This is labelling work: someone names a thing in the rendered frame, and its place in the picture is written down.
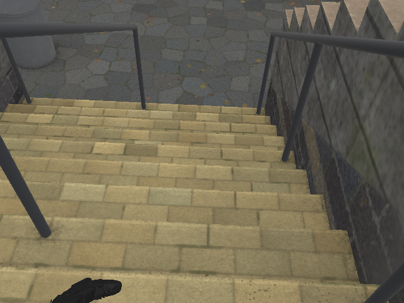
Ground stairs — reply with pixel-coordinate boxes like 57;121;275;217
0;97;360;283

